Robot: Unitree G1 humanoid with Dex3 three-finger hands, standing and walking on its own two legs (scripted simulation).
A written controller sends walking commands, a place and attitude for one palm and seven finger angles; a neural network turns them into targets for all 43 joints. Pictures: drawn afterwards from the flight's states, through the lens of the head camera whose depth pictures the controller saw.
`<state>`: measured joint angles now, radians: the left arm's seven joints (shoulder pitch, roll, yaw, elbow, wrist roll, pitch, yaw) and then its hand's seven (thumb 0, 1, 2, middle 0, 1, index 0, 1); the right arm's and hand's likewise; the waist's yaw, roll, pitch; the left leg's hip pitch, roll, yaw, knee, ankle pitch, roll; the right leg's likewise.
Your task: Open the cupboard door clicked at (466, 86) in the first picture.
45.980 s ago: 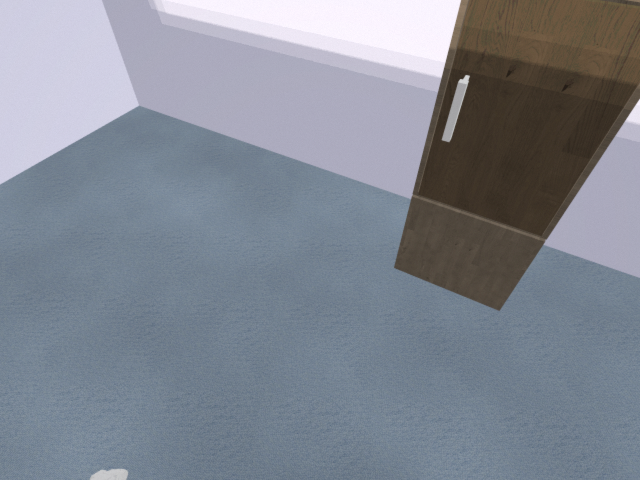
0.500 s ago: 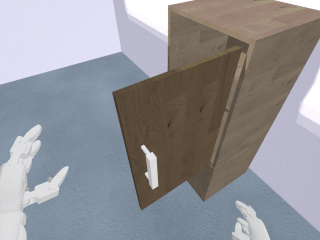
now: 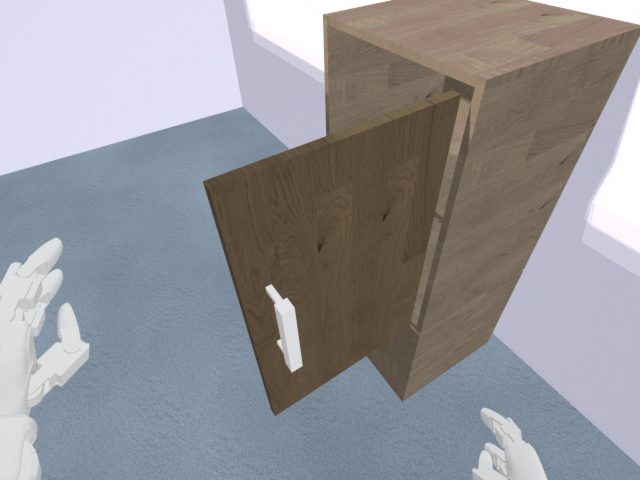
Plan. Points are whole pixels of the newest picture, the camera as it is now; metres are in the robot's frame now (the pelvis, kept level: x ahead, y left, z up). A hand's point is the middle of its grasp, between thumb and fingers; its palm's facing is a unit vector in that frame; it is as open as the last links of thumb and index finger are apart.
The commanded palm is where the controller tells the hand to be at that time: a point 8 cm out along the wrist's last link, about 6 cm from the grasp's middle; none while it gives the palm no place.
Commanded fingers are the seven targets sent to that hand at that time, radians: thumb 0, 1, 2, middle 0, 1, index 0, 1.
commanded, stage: step back with the hand held close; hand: left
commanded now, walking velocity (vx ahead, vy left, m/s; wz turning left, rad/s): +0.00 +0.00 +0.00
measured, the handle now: (283, 329) +0.34 +0.11 -0.03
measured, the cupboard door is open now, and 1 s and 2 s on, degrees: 92 92 92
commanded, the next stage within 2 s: stop stepping back and stand still in 1.46 s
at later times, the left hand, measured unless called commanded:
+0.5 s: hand (68, 362) +0.17 +0.27 +0.15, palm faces +0.34 -0.79 -0.51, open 7.4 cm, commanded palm +0.11 +0.31 +0.17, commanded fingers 0.00 0.90 0.90 -0.20 -0.30 -0.20 -0.30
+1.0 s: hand out of the picture +0.10 +0.30 +0.15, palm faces +0.43 -0.77 -0.48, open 7.4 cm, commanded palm +0.03 +0.34 +0.17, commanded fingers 0.00 0.90 0.90 -0.20 -0.30 -0.20 -0.30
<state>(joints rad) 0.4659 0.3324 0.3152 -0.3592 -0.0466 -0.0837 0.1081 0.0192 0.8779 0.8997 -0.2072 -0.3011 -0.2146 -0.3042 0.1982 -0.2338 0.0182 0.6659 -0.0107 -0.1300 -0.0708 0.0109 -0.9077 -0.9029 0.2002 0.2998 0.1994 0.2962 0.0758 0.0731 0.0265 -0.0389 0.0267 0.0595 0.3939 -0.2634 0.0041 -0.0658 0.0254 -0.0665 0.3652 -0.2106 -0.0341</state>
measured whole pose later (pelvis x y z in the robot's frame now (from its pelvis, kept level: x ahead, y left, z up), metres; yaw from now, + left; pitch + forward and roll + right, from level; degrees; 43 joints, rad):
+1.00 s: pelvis -0.10 +0.04 -0.02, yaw +1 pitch -1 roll -2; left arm 0.52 0.42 0.43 -0.53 0.01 -0.22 0.16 0.02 0.88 0.90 -0.21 -0.30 -0.22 -0.30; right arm 0.23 -0.21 0.01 0.59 -0.02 -0.10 -0.08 0.01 -0.91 -0.90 0.20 0.30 0.20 0.30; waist -0.01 -0.01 0.05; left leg -0.39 -0.01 0.05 0.61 -0.20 0.07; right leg -0.40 0.02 -0.01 0.65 -0.22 0.01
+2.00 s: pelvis -0.34 -0.02 -0.01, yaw +2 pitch -1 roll +1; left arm 0.49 0.38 0.39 -0.43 -0.01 -0.19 0.17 0.02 0.88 0.90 -0.21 -0.30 -0.22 -0.30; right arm 0.31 -0.23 0.00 0.69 -0.01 -0.13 -0.11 0.01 -0.91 -0.90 0.20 0.30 0.20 0.30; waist -0.02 -0.03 -0.07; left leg -0.26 0.02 0.04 0.55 -0.28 0.01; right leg -0.29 -0.01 -0.05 0.61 -0.32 -0.02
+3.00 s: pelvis -0.36 -0.02 +0.00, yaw +6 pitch -2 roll +0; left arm 0.30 0.21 0.02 1.15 0.01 0.02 0.02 0.01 0.92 0.90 -0.20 -0.30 -0.20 -0.30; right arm 0.28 -0.19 -0.01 1.13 -0.02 0.03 -0.02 0.00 -0.92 -0.90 0.20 0.30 0.20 0.30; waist 0.00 0.03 0.09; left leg -0.25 0.01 0.00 0.42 -0.14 -0.01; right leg -0.17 0.02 -0.01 0.43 -0.24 -0.02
